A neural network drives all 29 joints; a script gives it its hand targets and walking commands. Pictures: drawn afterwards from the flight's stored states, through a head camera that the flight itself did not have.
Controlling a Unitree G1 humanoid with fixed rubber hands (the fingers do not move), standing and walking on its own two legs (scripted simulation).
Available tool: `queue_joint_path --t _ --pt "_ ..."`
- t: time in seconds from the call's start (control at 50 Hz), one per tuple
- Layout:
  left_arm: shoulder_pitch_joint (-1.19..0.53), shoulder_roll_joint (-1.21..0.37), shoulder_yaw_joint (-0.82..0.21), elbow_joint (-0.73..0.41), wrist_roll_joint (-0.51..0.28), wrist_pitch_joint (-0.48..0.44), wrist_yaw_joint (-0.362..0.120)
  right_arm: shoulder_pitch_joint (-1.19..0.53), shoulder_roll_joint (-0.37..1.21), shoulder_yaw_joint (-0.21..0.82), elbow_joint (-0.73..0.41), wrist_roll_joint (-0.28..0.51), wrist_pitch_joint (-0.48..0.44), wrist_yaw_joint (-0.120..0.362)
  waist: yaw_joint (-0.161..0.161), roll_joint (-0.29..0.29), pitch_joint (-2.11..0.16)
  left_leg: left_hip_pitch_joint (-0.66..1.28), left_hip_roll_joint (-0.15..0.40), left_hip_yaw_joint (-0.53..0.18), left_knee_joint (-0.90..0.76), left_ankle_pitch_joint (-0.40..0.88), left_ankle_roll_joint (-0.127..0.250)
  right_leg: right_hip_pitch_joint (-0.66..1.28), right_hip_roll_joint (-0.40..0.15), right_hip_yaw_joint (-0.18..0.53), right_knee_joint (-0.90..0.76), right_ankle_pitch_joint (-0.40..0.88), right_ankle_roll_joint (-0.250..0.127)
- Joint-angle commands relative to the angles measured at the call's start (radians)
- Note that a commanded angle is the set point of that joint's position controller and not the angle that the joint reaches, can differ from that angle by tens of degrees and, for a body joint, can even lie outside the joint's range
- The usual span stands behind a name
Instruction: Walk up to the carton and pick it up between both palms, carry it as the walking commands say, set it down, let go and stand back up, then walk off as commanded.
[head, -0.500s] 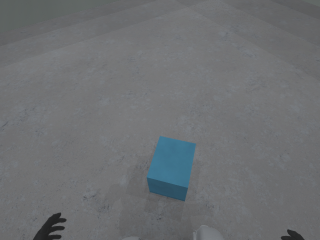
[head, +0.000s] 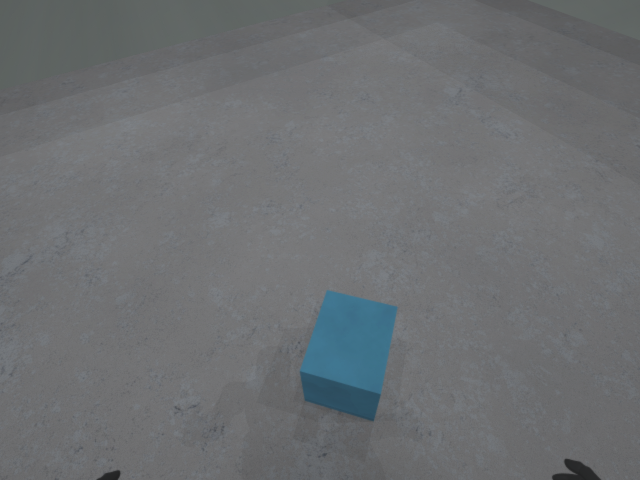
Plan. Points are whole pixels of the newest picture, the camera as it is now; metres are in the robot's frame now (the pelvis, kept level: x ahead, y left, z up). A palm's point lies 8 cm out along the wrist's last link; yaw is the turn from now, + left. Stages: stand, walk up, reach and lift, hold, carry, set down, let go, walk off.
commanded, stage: walk up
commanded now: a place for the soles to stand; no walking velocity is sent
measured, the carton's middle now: (350, 354) +0.55 -0.04 -0.65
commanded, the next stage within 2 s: none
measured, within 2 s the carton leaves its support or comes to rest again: neither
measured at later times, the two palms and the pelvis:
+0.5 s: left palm (125, 397) +0.25 +0.32 -0.11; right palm out of the picture +0.11 -0.31 -0.13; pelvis +0.09 +0.02 -0.02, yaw -8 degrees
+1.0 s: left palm (132, 385) +0.28 +0.33 -0.13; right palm out of the picture +0.15 -0.31 -0.11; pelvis +0.09 +0.04 -0.03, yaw -14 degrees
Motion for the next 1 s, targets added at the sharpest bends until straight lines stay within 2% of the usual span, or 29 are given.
queue_joint_path --t 0.0,0.04,0.08,0.1,0.12,0.16,0.22,0.26,0.32,0.34,0.36,0.38,0.4,0.44,0.46,0.5,0.54,0.56,0.58,0.6,0.62,0.7,0.74,0.78,0.8,0.82,0.86,0.92,0.98 --pt "0.08 0.325 0.085 -0.087 0.011 -0.021 0.015 0.015 -0.185 -0.067 -0.128 -0.015 -0.001 0.023 0.005 -0.186 0.0 -0.251 -0.002 -0.018 0.065 -0.097 0.048 0.121 -0.224 0.455 -0.332 -0.51 -0.17" --pt "0.065 0.34 0.094 -0.102 0.011 -0.021 0.014 0.023 -0.198 -0.074 -0.159 -0.008 -0.004 0.03 -0.008 -0.187 -0.007 -0.187 0.021 -0.023 -0.018 -0.068 0.049 0.109 -0.21 0.395 -0.3 -0.399 -0.168" --pt "0.027 0.282 0.074 -0.135 0.014 -0.016 0.012 0.125 -0.231 -0.092 -0.147 -0.014 -0.017 0.024 -0.066 -0.095 -0.038 0.015 0.026 -0.077 -0.183 -0.119 0.073 -0.058 -0.106 0.255 -0.136 -0.341 -0.107" --pt "-0.046 0.208 0.052 -0.173 0.0 -0.015 0.009 0.199 -0.302 -0.112 -0.134 -0.026 -0.026 0.017 -0.125 0.11 -0.005 0.135 0.145 -0.341 -0.35 -0.357 0.126 -0.285 0.033 0.114 0.148 -0.298 -0.041" --pt "-0.083 0.189 0.054 -0.197 -0.003 -0.01 0.016 0.212 -0.362 -0.125 -0.143 -0.025 -0.03 0.013 -0.129 0.204 0.106 0.15 0.309 -0.557 -0.475 -0.47 0.202 -0.482 0.098 0.066 0.358 -0.27 -0.023" --pt "-0.026 0.246 0.059 -0.186 -0.006 -0.024 0.026 0.173 -0.337 -0.124 -0.183 -0.011 -0.036 0.002 -0.094 0.075 0.146 0.188 0.34 -0.483 -0.382 -0.03 0.263 -0.502 0.026 0.16 0.413 -0.229 -0.024" --pt "0.024 0.208 0.04 -0.196 -0.014 -0.043 0.012 0.213 -0.281 -0.105 -0.201 0.007 -0.034 -0.014 -0.079 0.105 0.09 0.272 0.287 -0.242 -0.207 0.724 0.23 -0.415 0.015 0.081 0.273 -0.222 -0.019" --pt "0.041 0.196 0.043 -0.213 -0.017 -0.041 0.006 0.178 -0.29 -0.098 -0.235 0.006 -0.029 -0.01 -0.059 0.18 0.069 0.157 0.249 -0.134 -0.156 0.775 0.207 -0.241 0.027 -0.003 0.184 -0.152 -0.022" --pt "0.202 0.198 0.063 -0.161 -0.007 -0.03 0.017 0.116 -0.245 -0.075 -0.27 0.023 -0.01 -0.018 0.042 0.103 -0.069 0.035 0.135 0.019 0.13 0.88 0.107 0.145 0.127 -0.042 -0.045 0.157 -0.054" --pt "0.272 0.266 0.078 -0.153 -0.004 -0.031 0.026 0.122 -0.197 -0.058 -0.283 0.035 -0.013 -0.024 0.084 -0.035 -0.135 -0.078 0.093 0.053 0.312 0.778 0.054 0.299 0.031 0.087 -0.025 0.392 -0.102" --pt "0.325 0.345 0.099 -0.163 -0.007 -0.021 0.035 0.139 -0.169 -0.054 -0.308 0.053 -0.012 -0.031 0.119 -0.23 -0.226 -0.233 -0.054 0.049 0.63 0.374 -0.008 0.409 -0.21 0.479 -0.099 0.58 -0.257" --pt "0.292 0.356 0.081 -0.2 -0.033 -0.021 0.041 0.16 -0.206 -0.055 -0.32 0.052 0.002 -0.048 0.062 -0.146 -0.259 -0.278 -0.059 -0.057 0.642 -0.139 0.008 0.418 -0.309 0.655 -0.129 0.641 -0.361" --pt "0.23 0.327 0.075 -0.214 -0.035 -0.023 0.044 0.175 -0.203 -0.053 -0.298 0.044 0.007 -0.055 0.034 -0.094 -0.18 -0.249 -0.008 -0.097 0.622 -0.206 0.022 0.307 -0.31 0.589 -0.13 0.555 -0.357" --pt "0.11 0.269 0.062 -0.229 -0.016 -0.012 0.048 0.22 -0.188 -0.061 -0.273 0.042 0.013 -0.05 -0.012 -0.06 -0.066 -0.189 0.022 -0.073 0.435 -0.258 0.03 0.097 -0.218 0.385 -0.114 0.372 -0.244" --pt "0.072 0.274 0.066 -0.256 -0.011 -0.006 0.05 0.248 -0.176 -0.062 -0.254 0.042 0.015 -0.047 -0.027 -0.111 -0.03 -0.159 0.018 -0.044 0.364 -0.253 0.028 0.013 -0.189 0.342 -0.108 0.301 -0.231" --pt "0.006 0.286 0.059 -0.274 -0.002 0.009 0.044 0.295 -0.193 -0.07 -0.222 0.035 0.018 -0.045 -0.058 -0.186 -0.035 -0.044 0.0 0.006 0.22 -0.093 0.024 -0.113 -0.162 0.336 -0.092 0.224 -0.216" --pt "-0.002 0.256 0.042 -0.281 -0.016 0.025 0.037 0.29 -0.197 -0.075 -0.211 0.021 0.011 -0.05 -0.072 -0.138 -0.091 0.069 -0.019 0.006 0.054 0.114 0.024 -0.145 -0.115 0.289 0.03 0.286 -0.153" --pt "-0.009 0.218 0.038 -0.28 -0.021 0.028 0.035 0.256 -0.232 -0.081 -0.222 0.013 0.007 -0.054 -0.06 -0.038 -0.093 0.038 0.059 -0.121 -0.014 0.199 0.046 -0.176 -0.055 0.243 0.129 0.242 -0.105" --pt "-0.012 0.205 0.044 -0.3 -0.021 0.036 0.035 0.194 -0.291 -0.089 -0.249 0.006 0.002 -0.058 -0.045 0.074 -0.09 -0.052 0.207 -0.35 -0.156 0.211 0.12 -0.174 0.069 0.201 0.268 0.095 -0.05" --pt "-0.015 0.224 0.057 -0.282 -0.01 0.046 0.036 0.09 -0.326 -0.089 -0.272 0.015 0.001 -0.056 -0.022 0.156 -0.055 -0.155 0.337 -0.453 -0.206 0.261 0.236 -0.125 0.129 0.143 0.4 -0.213 -0.023" --pt "-0.007 0.236 0.062 -0.275 -0.004 0.053 0.037 0.044 -0.354 -0.095 -0.282 0.011 -0.005 -0.058 -0.027 0.151 -0.034 -0.208 0.409 -0.53 -0.192 0.343 0.314 -0.121 0.109 0.16 0.509 -0.33 -0.018" --pt "0.048 0.204 0.062 -0.246 -0.017 0.038 0.025 0.048 -0.286 -0.087 -0.277 0.018 -0.009 -0.066 0.007 0.143 -0.078 -0.039 0.263 -0.258 0.016 0.706 0.202 -0.131 0.082 0.092 0.318 -0.208 -0.042" --pt "0.06 0.231 0.067 -0.227 -0.015 0.023 0.027 0.015 -0.263 -0.082 -0.268 0.03 0.0 -0.058 0.017 0.083 -0.14 -0.045 0.158 -0.133 0.158 0.663 0.093 0.023 0.036 0.125 0.127 0.283 -0.062" --pt "0.049 0.288 0.081 -0.24 0.003 0.012 0.031 0.02 -0.203 -0.064 -0.281 0.039 0.01 -0.06 -0.001 -0.094 -0.17 -0.22 0.025 -0.012 0.367 0.31 0.016 0.16 -0.116 0.451 0.081 0.567 -0.176" --pt "0.055 0.311 0.084 -0.229 -0.004 0.014 0.031 0.035 -0.187 -0.057 -0.284 0.037 0.014 -0.065 -0.001 -0.098 -0.169 -0.214 0.011 -0.017 0.335 0.003 0.015 0.137 -0.178 0.485 0.044 0.603 -0.257" --pt "0.03 0.31 0.08 -0.222 -0.003 0.012 0.035 0.014 -0.188 -0.057 -0.269 0.033 0.013 -0.067 -0.009 -0.108 -0.144 -0.192 0.004 -0.022 0.319 -0.084 0.017 0.066 -0.208 0.531 0.018 0.578 -0.27" --pt "-0.046 0.293 0.066 -0.237 -0.007 0.02 0.037 0.024 -0.18 -0.058 -0.238 0.03 0.003 -0.06 -0.049 -0.088 -0.083 -0.045 0.007 -0.019 0.166 0.031 0.033 -0.124 -0.132 0.445 0.021 0.376 -0.196" --pt "-0.033 0.228 0.048 -0.227 -0.014 0.026 0.033 0.032 -0.275 -0.074 -0.223 0.02 -0.014 -0.052 -0.036 0.056 -0.171 0.02 0.195 -0.28 -0.014 0.297 0.143 -0.108 0.043 0.198 0.24 0.138 -0.047" --pt "0.025 0.236 0.053 -0.185 -0.007 0.022 0.028 -0.045 -0.269 -0.061 -0.227 0.023 -0.011 -0.049 -0.001 0.047 -0.189 -0.042 0.207 -0.233 0.005 0.344 0.154 0.003 0.046 0.155 0.201 0.107 -0.041"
